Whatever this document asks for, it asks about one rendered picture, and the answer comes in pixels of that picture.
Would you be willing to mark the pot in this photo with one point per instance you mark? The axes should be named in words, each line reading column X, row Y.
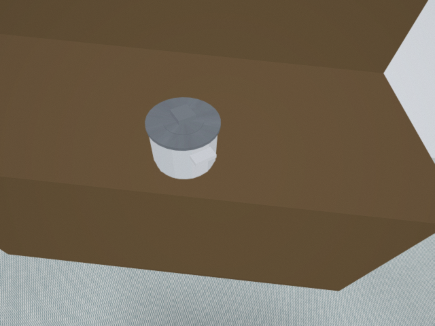
column 184, row 164

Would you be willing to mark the lid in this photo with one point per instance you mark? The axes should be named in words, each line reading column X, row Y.
column 165, row 131

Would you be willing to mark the table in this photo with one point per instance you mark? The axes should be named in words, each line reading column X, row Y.
column 320, row 176

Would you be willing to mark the knob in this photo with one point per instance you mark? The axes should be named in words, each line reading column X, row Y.
column 183, row 114

